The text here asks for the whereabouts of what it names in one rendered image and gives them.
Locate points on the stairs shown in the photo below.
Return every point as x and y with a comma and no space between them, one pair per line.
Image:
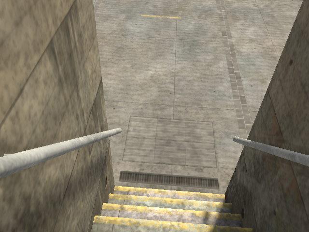
132,209

